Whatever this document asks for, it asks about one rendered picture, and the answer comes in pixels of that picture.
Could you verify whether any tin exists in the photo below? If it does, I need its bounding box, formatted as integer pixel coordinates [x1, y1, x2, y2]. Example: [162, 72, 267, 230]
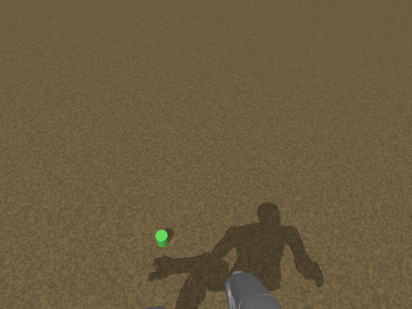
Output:
[155, 230, 169, 247]

